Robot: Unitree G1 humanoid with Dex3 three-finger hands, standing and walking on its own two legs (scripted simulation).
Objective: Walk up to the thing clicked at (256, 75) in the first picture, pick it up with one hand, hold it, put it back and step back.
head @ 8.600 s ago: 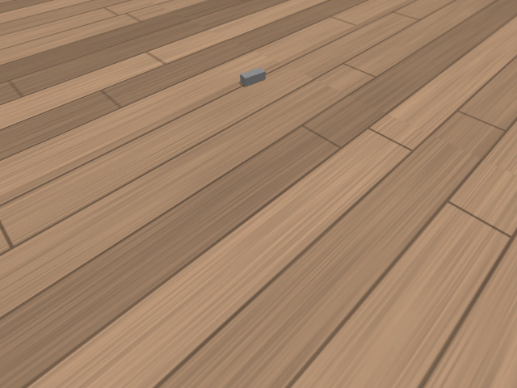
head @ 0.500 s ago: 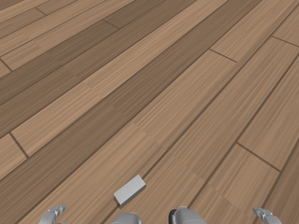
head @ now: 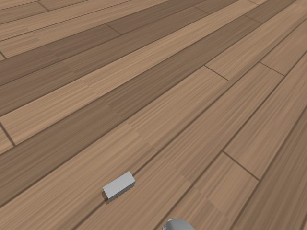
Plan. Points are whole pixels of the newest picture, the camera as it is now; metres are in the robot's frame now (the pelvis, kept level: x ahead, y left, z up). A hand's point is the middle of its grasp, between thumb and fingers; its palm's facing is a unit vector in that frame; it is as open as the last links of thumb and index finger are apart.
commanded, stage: walk up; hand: left
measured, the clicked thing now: (119, 185) +0.45 +0.14 -0.74
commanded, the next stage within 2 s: none
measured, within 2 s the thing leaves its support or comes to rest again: neither
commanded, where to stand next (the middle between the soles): +0.08 +0.00 m, yaw -2 degrees
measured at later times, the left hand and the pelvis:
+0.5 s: hand out of the picture +0.06 +0.28 -0.12, palm faces -0.03 -0.89 -0.45, open 7.4 cm; pelvis +0.03 -0.01 +0.00, yaw -1 degrees
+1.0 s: hand out of the picture +0.06 +0.25 -0.16, palm faces -0.08 -0.90 -0.42, open 7.4 cm; pelvis +0.00 -0.02 -0.03, yaw -5 degrees
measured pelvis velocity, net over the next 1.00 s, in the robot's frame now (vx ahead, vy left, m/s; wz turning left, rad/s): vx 0.00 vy -0.02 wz -0.09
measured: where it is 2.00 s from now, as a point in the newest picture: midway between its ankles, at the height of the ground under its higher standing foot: outside the picture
